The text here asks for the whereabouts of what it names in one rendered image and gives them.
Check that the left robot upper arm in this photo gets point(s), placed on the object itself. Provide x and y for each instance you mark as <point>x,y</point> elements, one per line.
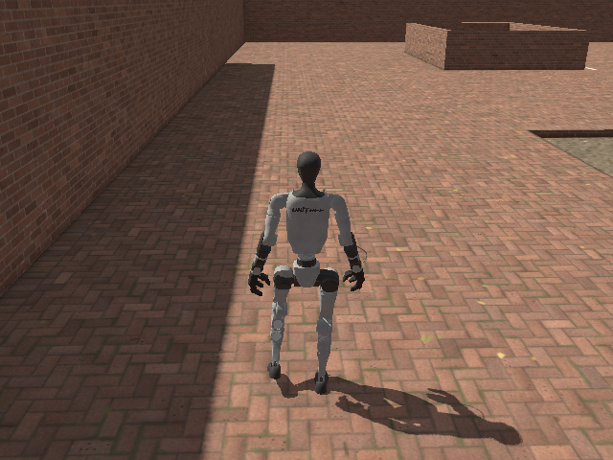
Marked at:
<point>276,203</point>

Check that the robot left forearm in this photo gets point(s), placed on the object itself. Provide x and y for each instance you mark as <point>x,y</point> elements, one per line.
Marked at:
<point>260,257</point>

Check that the robot left hand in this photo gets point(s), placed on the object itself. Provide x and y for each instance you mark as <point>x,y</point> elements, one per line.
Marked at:
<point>253,282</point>

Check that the robot right forearm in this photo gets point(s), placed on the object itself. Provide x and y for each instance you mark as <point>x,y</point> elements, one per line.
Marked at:
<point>353,256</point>

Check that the robot right foot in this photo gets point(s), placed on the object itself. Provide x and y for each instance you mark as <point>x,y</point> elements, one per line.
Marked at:
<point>321,386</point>

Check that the robot right hand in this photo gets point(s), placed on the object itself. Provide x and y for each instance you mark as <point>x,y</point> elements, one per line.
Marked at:
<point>359,276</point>

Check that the right robot shin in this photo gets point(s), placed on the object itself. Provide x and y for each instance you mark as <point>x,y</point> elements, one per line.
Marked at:
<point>323,351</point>

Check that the right robot upper arm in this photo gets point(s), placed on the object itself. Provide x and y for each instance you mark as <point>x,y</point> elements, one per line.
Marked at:
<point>338,204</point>

